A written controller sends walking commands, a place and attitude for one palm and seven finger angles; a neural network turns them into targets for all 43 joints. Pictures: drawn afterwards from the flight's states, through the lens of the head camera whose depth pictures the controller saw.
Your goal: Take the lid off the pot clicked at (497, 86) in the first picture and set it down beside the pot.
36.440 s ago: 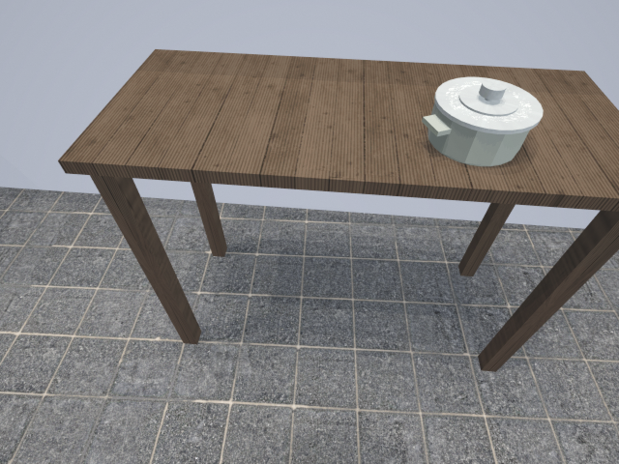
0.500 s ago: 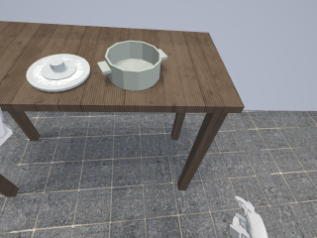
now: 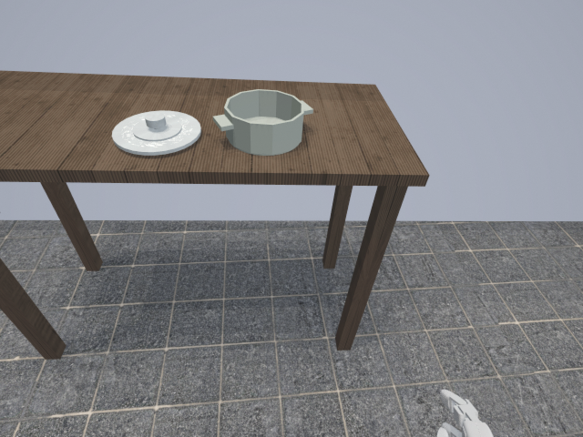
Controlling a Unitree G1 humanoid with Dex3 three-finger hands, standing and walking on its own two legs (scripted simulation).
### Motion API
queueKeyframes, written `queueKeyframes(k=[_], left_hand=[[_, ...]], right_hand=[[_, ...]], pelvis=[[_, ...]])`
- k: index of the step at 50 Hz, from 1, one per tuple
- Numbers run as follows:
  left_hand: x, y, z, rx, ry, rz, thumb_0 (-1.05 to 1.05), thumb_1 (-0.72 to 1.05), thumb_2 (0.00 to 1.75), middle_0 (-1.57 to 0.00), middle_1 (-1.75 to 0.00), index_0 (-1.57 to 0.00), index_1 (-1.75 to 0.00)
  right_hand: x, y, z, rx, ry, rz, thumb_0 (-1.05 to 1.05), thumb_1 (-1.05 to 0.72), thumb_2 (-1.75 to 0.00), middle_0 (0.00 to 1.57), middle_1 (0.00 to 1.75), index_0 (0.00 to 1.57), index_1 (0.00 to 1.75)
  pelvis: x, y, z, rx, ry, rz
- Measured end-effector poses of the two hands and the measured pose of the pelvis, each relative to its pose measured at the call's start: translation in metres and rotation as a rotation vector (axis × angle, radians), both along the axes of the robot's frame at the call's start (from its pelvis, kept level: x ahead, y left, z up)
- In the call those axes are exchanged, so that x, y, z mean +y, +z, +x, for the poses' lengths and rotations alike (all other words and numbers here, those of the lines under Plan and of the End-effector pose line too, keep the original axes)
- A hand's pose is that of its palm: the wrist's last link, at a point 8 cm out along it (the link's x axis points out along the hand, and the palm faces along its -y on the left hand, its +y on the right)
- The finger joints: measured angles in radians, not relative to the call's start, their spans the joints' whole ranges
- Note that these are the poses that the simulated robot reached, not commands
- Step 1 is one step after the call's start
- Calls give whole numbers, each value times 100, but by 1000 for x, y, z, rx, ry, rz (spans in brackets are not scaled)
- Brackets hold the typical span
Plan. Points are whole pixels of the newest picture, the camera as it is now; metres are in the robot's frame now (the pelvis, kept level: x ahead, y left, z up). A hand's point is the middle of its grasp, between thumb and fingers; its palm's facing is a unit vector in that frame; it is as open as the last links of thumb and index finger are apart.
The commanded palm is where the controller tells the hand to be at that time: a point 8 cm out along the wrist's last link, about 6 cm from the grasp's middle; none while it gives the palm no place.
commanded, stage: stop stepping back and stand still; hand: left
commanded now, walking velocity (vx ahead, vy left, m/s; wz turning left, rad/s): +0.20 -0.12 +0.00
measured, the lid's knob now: (155, 120) +0.72 +0.33 +0.10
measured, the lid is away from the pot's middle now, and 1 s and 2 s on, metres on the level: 0.24 0.24 0.24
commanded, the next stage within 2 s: let the arm hang, fingers relaxed in 1.04 s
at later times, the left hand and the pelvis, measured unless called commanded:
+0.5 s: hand (68, 263) +0.25 +0.26 +0.17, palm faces +0.41 -0.80 -0.43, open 7.4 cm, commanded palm none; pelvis +0.00 +0.01 +0.00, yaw +3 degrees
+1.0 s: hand out of the picture -0.02 +0.21 -0.16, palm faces +0.06 -0.96 -0.26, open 7.3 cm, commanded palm none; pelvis +0.02 +0.01 +0.01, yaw +3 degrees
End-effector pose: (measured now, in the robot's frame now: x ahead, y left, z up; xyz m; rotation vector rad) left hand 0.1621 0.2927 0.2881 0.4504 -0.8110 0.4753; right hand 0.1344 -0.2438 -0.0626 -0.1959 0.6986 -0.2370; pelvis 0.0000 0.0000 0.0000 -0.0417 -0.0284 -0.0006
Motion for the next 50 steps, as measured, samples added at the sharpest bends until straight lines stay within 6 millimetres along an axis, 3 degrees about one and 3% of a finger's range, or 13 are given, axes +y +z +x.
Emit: queueKeyframes(k=[4,7,10,15,21,24,27,29,31,34,38,43,50], left_hand=[[-16,-19,3,189,-33,0,1,89,90,-20,-30,-20,-30],[-41,-28,-16,275,-87,122,1,89,90,-21,-30,-20,-30],[-51,-16,-37,242,-115,195,2,88,90,-22,-30,-21,-30],[-26,11,-44,72,-13,175,1,88,90,-22,-30,-22,-30],[-1,2,-9,85,48,80,1,88,90,-21,-30,-21,-30],[5,-61,35,398,40,7,0,89,90,-20,-30,-20,-30],[2,-186,57,919,35,-204,0,90,90,-20,-30,-19,-30],[-13,-273,39,1248,28,-345,0,91,90,-19,-30,-19,-30],[-38,-345,0,1535,20,-480,1,91,90,-20,-30,-19,-30],[-75,-410,-74,1853,13,-672,0,93,90,-20,-30,-19,-30],[-56,-435,-124,1952,123,-784,-6,102,89,-21,-30,-21,-30],[-41,-428,-172,2126,222,-778,-4,99,90,-21,-30,-20,-30],[-40,-409,-187,2184,279,-731,-1,93,90,-20,-30,-20,-30]], right_hand=[[12,6,-16,-30,9,70,1,-91,-90,20,30,20,30],[11,-1,-21,-3,48,63,1,-91,-90,20,30,20,30],[7,-8,-26,82,65,33,1,-91,-90,20,30,20,30],[2,-10,-23,121,46,-6,1,-91,-90,20,30,20,30],[12,-13,5,18,29,33,1,-91,-90,20,30,20,30],[17,-28,17,35,94,78,1,-91,-90,20,30,20,30],[16,-47,17,137,106,111,1,-91,-90,20,30,20,30],[14,-52,10,203,95,112,1,-91,-90,20,30,20,30],[10,-53,-2,270,72,97,1,-91,-90,20,30,20,30],[6,-51,-26,379,32,63,1,-91,-90,20,30,20,30],[4,-57,-67,550,22,3,1,-91,-90,20,30,20,30],[11,-59,-109,706,-13,27,1,-91,-90,20,30,20,30],[32,-69,-130,754,-48,130,1,-91,-90,20,30,20,30]], pelvis=[[-7,9,-7,16,3,12],[-13,3,-13,31,-2,34],[-10,6,-14,20,4,27],[1,9,-5,19,17,45],[9,0,-1,10,23,58],[7,-1,4,42,48,61],[5,0,6,44,63,57],[4,0,7,29,73,59],[3,2,7,14,78,58],[4,4,9,12,76,44],[6,-1,12,29,87,9],[6,6,17,34,69,30],[9,14,22,24,60,28]])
